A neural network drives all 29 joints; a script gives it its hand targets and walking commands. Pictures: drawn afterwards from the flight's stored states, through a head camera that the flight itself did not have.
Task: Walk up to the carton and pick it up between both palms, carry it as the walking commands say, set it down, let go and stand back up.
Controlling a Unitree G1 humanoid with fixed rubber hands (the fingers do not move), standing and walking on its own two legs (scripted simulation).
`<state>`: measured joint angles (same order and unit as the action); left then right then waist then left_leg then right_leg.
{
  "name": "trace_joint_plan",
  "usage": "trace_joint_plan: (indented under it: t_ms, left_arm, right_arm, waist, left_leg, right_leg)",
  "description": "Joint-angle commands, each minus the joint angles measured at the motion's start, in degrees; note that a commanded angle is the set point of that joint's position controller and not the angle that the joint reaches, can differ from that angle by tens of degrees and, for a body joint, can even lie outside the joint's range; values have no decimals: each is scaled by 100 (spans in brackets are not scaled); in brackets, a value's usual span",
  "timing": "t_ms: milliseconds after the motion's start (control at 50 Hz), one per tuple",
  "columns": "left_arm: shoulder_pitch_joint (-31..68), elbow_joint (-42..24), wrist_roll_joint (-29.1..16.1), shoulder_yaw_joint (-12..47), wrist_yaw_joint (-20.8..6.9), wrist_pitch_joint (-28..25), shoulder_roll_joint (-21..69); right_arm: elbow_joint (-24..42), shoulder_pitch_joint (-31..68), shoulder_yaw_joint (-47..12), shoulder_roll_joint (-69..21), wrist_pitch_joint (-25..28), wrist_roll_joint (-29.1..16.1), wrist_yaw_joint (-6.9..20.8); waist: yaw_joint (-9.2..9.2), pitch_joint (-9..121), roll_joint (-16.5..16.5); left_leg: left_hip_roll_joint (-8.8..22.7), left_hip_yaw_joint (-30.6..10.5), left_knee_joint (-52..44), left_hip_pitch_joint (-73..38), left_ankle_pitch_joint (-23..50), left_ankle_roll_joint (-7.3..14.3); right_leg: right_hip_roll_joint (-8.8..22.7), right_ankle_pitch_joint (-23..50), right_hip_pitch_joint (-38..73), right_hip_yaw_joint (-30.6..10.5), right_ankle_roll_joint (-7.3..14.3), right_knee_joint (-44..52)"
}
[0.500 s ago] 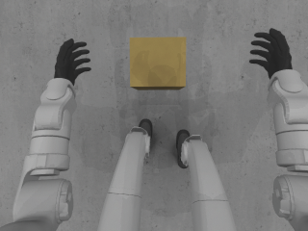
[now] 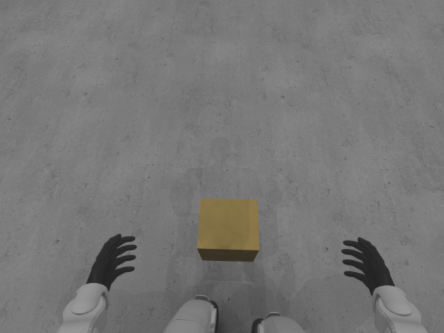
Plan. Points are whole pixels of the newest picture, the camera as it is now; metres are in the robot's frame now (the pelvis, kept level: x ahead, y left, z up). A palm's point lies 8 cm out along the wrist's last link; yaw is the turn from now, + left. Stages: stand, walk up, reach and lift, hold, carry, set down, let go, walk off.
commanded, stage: let go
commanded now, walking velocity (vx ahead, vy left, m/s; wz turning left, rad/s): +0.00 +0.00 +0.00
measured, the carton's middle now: (228, 231) +0.44 +0.04 -0.63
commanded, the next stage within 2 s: stand in 0.58 s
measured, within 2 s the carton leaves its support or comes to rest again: neither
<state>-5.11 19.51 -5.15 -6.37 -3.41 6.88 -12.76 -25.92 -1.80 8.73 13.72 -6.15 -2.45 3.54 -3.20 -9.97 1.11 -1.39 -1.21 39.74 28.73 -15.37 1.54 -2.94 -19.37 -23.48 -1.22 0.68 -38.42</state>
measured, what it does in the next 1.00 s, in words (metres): shifts its weight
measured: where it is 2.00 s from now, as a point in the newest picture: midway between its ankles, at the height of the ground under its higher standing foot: outside the picture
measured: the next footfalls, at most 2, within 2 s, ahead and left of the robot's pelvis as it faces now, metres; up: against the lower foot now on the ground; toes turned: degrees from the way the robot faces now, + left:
none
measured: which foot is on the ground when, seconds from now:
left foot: down 0.00-1.00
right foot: down 0.00-1.00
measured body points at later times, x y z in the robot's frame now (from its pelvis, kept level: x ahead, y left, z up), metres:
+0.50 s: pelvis +0.02 +0.00 +0.01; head +0.05 +0.01 +0.46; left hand +0.19 +0.25 -0.05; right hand +0.21 -0.25 -0.05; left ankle +0.05 +0.10 -0.72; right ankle +0.00 -0.12 -0.72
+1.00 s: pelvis +0.06 -0.01 +0.01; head +0.02 +0.00 +0.46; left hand +0.20 +0.28 -0.04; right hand +0.24 -0.27 -0.05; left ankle +0.05 +0.10 -0.72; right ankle +0.00 -0.12 -0.72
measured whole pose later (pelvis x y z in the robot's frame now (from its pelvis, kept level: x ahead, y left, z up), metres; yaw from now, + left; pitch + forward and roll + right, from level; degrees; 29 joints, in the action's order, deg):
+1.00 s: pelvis +0.06 -0.01 +0.01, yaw +0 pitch -3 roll +0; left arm -17.1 27.1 -1.6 -4.2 1.2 0.3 -17.6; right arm -37.0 -11.2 7.2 13.7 -1.5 -0.2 1.2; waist -2.6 2.8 -1.2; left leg -2.2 -1.3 31.9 10.8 -17.9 1.5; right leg -2.0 -21.2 -5.0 -1.5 0.8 -29.4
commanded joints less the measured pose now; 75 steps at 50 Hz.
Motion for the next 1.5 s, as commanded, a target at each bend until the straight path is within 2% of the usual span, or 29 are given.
trace_joint_plan:
  t_ms: [0, 40, 60, 80, 120, 160, 300, 400, 480, 520, 540, 580, 600, 680, 720, 740, 820, 860, 940, 1140, 1180, 1220, 1240, 1300, 1320, 1360, 1440, 1460, 1480]
  left_arm:
    - [-555, -1098, 587, 294, -57, -397, -483]
    - [-609, -1233, 550, 473, -63, -452, -484]
    - [-669, -1025, 556, 431, -47, -403, -535]
    - [-694, -1080, 503, 402, -78, -407, -581]
    - [-900, -949, 495, 480, -116, -354, -566]
    - [-662, -939, 531, 404, -88, -308, -675]
    - [-705, -606, 502, 412, -132, -50, -667]
    - [-593, -542, 544, 425, -103, 99, -627]
    - [-566, -536, 576, 478, -52, 171, -568]
    - [-667, -593, 466, 567, -18, 221, -548]
    - [-708, -603, 570, 481, 48, 291, -528]
    - [-677, -599, 491, 485, 155, 369, -525]
    - [-872, 388, 724, 57, 316, -29, -1228]
    - [-915, 662, 928, 26, 334, -471, -1165]
    - [-971, 788, 921, 17, 323, -630, -1207]
    - [-948, 795, 947, 57, 349, -684, -1262]
    - [-1122, 934, 902, -27, 399, -866, -1491]
    - [-1056, 944, 866, 4, 436, -853, -1494]
    - [-1054, 1098, 788, 62, 511, -875, -1519]
    - [-1006, 1246, 833, 74, 512, -964, -1531]
    - [-1022, 1221, 844, 41, 516, -993, -1551]
    - [-928, 1279, 814, 36, 498, -980, -1591]
    - [-990, 1237, 802, 72, 496, -964, -1496]
    - [-1080, 1270, 828, 16, 497, -982, -1505]
    - [-1058, 1278, 832, 46, 476, -1003, -1544]
    - [-886, 1219, 841, 16, 481, -1003, -1533]
    - [-1009, 1378, 833, 1, 475, -1030, -1637]
    - [-998, 1315, 795, 25, 461, -1020, -1513]
    - [-981, 1289, 828, 42, 466, -1051, -1559]
  right_arm:
    - [1046, -703, -622, 277, 393, 239, 84]
    - [1039, -860, -585, 274, 415, 164, 147]
    - [951, -821, -655, 239, 368, 155, 143]
    - [1271, -758, -649, 310, 414, 155, 151]
    - [1088, -1157, -640, 273, 339, 165, 143]
    - [1096, -883, -602, 289, 303, 134, 151]
    - [800, -1031, -678, 303, 78, 178, 160]
    - [532, -1057, -692, 230, -42, 162, 166]
    - [674, -847, -674, 264, -12, 208, 135]
    - [719, -968, -544, 249, 21, 293, 89]
    - [595, -1028, -625, 273, 22, 300, 75]
    - [602, -1061, -731, 248, 52, 271, 54]
    - [-125, -864, -198, 1085, 289, 411, -196]
    - [-266, -474, -107, 1276, 516, 582, -298]
    - [-408, -381, -163, 1174, 584, 563, -296]
    - [-429, -397, -100, 1304, 568, 522, -286]
    - [-588, -500, -89, 1261, 702, 531, -284]
    - [-661, -459, -78, 1255, 715, 483, -292]
    - [-764, -636, -52, 1252, 738, 483, -333]
    - [-960, -605, -114, 1237, 801, 448, -377]
    - [-997, -502, -103, 1321, 836, 515, -388]
    - [-975, -465, -85, 1315, 831, 478, -378]
    - [-1000, -376, -127, 1325, 873, 502, -386]
    - [-1070, -392, -130, 1350, 884, 532, -363]
    - [-1028, -414, -124, 1366, 926, 474, -367]
    - [-1067, -423, -139, 1321, 922, 506, -360]
    - [-1112, -572, -108, 1314, 912, 497, -391]
    - [-1112, -583, -84, 1445, 922, 506, -398]
    - [-1111, -483, -87, 1378, 942, 482, -348]
  waist:
    - [373, 2774, -185]
    - [456, 2505, 85]
    - [304, 2157, -24]
    - [371, 2350, -322]
    - [501, 1918, -245]
    - [361, 1815, -139]
    - [476, 1168, -481]
    - [408, 963, -42]
    - [472, 791, -319]
    - [495, 1288, 32]
    - [456, 1077, -169]
    - [399, 1194, -7]
    - [92, 2713, -360]
    - [209, 1486, 371]
    - [167, 1235, -60]
    - [292, 1258, -1]
    - [183, 1427, -326]
    - [164, 1773, -191]
    - [325, 1881, 41]
    - [326, 1733, -363]
    - [273, 1700, 28]
    - [282, 1736, -105]
    - [236, 1659, 213]
    - [232, 1570, 239]
    - [257, 1541, -158]
    - [332, 1350, 26]
    - [329, 1320, -232]
    - [318, 1284, 189]
    - [328, 1457, 70]
  left_leg:
    - [-57, -110, -775, -3045, 1717, -142]
    - [19, -208, -861, -3534, 1945, -202]
    - [17, -142, -930, -3467, 1816, -181]
    - [-8, -197, -890, -3531, 1747, -110]
    - [-78, 1, -1019, -3752, 1624, -131]
    - [-76, -92, -1064, -3711, 1719, -130]
    - [-202, 24, -1155, -3721, 1201, -92]
    - [-160, -58, -1217, -3758, 1149, -105]
    - [-177, -14, -1170, -3751, 1144, -99]
    - [-118, -70, -1127, -3738, 1306, -87]
    - [-122, -58, -1154, -3622, 1235, -89]
    - [-67, -75, -1116, -3514, 1318, -64]
    - [642, -663, -1128, -2739, 1909, -8]
    - [635, -1031, -1831, -1312, -1545, 184]
    - [597, -970, -1777, -1187, -1209, 189]
    - [458, -700, -1585, -1407, -826, 119]
    - [453, -621, -1378, -1643, 575, 158]
    - [452, -497, -1131, -1941, 1678, 167]
    - [531, -490, -1000, -2244, 2563, 155]
    - [561, -678, -1176, -2072, 1940, 201]
    - [540, -620, -1243, -2093, 1790, 194]
    - [637, -759, -1293, -2109, 1778, 246]
    - [624, -798, -1346, -2000, 1521, 230]
    - [562, -788, -1375, -1824, 874, 239]
    - [593, -912, -1461, -1750, 1003, 233]
    - [575, -805, -1452, -1825, 939, 225]
    - [531, -776, -1392, -1924, 1375, 254]
    - [575, -780, -1454, -1836, 1177, 240]
    - [549, -766, -1419, -1886, 1106, 189]
  right_leg:
    - [151, 1336, 446, -71, -15, 1134]
    - [83, 1212, 180, -19, 31, 1229]
    - [143, 1101, 121, 5, 2, 1336]
    - [183, 1188, 387, -58, 4, 1383]
    - [288, 1039, 274, -36, 31, 1642]
    - [198, 1254, 388, -31, -26, 1532]
    - [308, 848, 585, -74, 7, 1806]
    - [262, 756, 496, -110, 64, 1775]
    - [262, 693, 470, -50, 38, 1810]
    - [202, 922, 786, -4, 17, 1564]
    - [217, 824, 719, 5, -7, 1620]
    - [188, 906, 824, 76, -17, 1469]
    - [443, 1184, 1441, -147, -138, 930]
    - [357, -286, 1064, -303, -146, 1171]
    - [419, -174, 924, -357, -123, 1390]
    - [470, -52, 787, -467, -90, 1629]
    - [593, 1072, 1161, -502, -26, 1540]
    - [706, 1972, 1282, -510, -49, 1422]
    - [703, 2717, 1350, -468, -36, 1217]
    - [705, 2065, 1307, -485, -62, 1458]
    - [663, 1835, 1236, -571, 35, 1416]
    - [632, 1716, 1176, -491, 55, 1374]
    - [597, 1490, 1157, -550, 72, 1394]
    - [659, 1155, 1225, -595, 95, 1469]
    - [643, 1070, 1189, -559, 144, 1434]
    - [689, 979, 970, -628, 80, 1528]
    - [713, 1251, 1064, -643, 98, 1555]
    - [662, 1042, 1021, -646, 61, 1559]
    - [638, 896, 1081, -587, 65, 1550]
